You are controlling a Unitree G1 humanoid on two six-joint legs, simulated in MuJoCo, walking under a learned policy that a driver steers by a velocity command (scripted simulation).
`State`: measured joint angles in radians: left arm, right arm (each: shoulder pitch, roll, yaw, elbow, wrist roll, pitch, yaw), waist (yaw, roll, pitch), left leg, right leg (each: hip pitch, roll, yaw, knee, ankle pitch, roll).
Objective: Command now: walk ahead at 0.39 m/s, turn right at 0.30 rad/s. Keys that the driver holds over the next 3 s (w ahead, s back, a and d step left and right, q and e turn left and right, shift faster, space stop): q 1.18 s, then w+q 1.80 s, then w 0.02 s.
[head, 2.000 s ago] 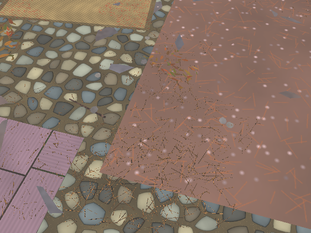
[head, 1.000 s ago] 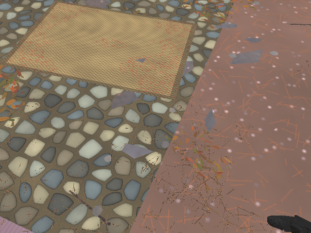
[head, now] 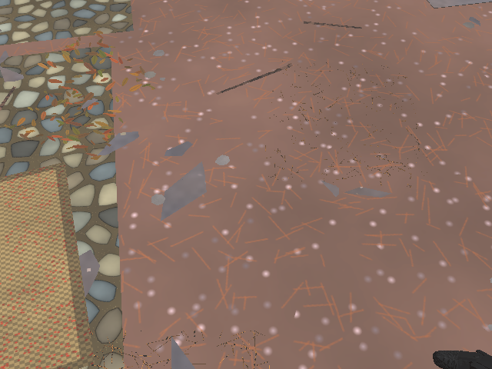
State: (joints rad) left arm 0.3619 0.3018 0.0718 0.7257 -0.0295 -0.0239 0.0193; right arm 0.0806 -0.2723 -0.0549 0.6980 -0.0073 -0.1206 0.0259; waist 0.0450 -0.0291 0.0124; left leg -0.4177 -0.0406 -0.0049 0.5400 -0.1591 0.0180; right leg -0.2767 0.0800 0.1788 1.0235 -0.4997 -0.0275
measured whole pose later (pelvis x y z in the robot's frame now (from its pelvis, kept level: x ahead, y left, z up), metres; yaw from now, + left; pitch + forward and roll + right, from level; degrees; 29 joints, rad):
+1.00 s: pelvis +0.14 +0.04 +0.02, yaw +28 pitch +2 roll -3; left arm 0.11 0.31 0.09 0.73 0.00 0.01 0.04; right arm 0.19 -0.30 -0.06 0.65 0.01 0.03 -0.03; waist -0.01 -0.02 0.04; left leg -0.30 -0.06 -0.12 0.46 -0.19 0.06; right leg -0.51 0.02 0.07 0.91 -0.34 0.09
